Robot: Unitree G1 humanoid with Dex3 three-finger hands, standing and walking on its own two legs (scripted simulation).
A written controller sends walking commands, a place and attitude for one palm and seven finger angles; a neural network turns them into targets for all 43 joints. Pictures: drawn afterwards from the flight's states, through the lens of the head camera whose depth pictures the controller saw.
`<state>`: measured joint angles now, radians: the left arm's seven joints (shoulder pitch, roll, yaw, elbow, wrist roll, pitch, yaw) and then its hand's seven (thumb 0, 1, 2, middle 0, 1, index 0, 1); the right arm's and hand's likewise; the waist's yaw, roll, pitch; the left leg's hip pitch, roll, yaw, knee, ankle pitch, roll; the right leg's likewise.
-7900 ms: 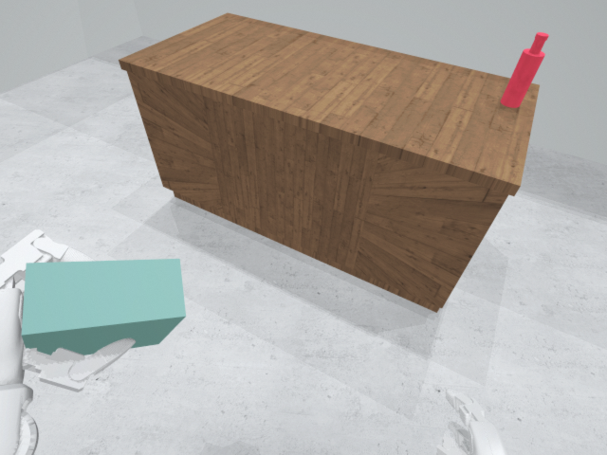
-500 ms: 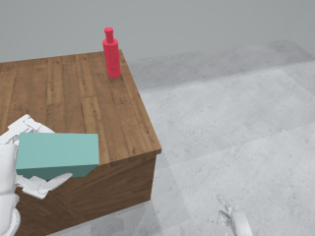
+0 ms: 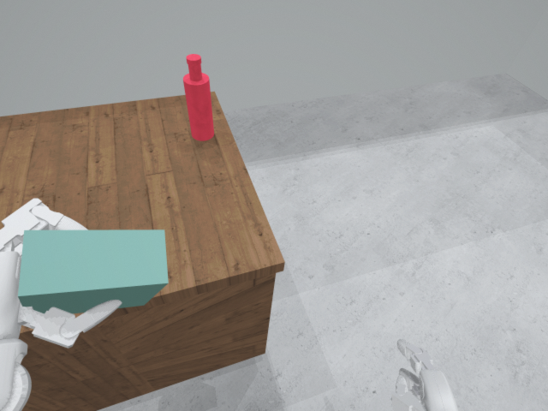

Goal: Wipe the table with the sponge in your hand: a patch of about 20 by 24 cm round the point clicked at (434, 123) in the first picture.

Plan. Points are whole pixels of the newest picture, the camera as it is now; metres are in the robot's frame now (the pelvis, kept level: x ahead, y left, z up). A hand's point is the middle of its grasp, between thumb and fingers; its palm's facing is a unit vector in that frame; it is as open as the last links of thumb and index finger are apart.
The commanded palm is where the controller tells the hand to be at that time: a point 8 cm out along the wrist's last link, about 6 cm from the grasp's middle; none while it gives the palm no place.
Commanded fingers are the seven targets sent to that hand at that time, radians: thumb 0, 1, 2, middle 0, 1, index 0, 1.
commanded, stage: look again from close up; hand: left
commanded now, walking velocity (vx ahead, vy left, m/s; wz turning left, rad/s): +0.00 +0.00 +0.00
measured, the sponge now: (116, 273) +0.23 +0.21 +0.13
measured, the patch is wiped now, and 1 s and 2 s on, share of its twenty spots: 0.00 0.00 0.00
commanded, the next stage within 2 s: shuffle to correct the standing spot in 0.20 s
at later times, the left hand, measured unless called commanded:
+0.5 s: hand (81, 281) +0.21 +0.23 +0.15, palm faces +0.37 -0.86 -0.35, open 10.2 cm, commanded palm +0.16 +0.27 +0.17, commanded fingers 0.00 0.10 1.30 -1.20 -1.60 -1.20 -1.60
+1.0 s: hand (56, 239) +0.26 +0.29 +0.14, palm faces +0.40 -0.83 -0.38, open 10.2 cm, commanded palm +0.21 +0.32 +0.17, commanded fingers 0.00 0.10 1.30 -1.20 -1.60 -1.20 -1.60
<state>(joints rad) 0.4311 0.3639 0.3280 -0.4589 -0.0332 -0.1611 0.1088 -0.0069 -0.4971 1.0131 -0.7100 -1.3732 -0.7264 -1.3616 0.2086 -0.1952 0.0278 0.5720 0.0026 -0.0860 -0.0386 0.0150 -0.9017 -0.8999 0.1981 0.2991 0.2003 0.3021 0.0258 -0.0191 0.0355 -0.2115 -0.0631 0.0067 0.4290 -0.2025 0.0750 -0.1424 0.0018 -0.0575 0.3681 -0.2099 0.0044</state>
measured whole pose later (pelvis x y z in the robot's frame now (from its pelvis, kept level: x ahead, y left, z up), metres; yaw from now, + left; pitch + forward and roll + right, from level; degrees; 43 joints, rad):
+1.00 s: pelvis +0.05 +0.04 -0.02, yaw +0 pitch -2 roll +0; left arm 0.45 0.37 0.37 -0.51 -0.02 -0.21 0.11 -0.01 -0.50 1.02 -0.71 -1.37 -0.73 -1.36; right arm 0.20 -0.19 0.00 0.60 0.00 -0.06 -0.02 0.02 -0.90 -0.90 0.20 0.30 0.20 0.30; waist 0.03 -0.05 0.05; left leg -0.31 -0.08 0.06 0.66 -0.32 0.10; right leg -0.32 -0.04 0.02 0.93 -0.49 -0.01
